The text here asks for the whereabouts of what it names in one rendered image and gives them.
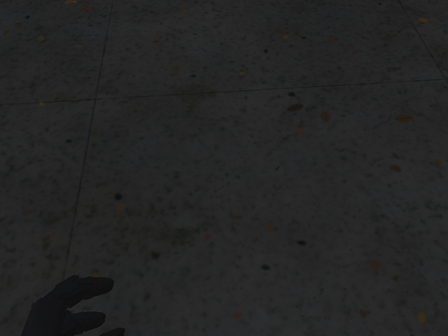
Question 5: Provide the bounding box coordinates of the left robot hand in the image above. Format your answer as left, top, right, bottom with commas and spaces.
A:
21, 275, 125, 336

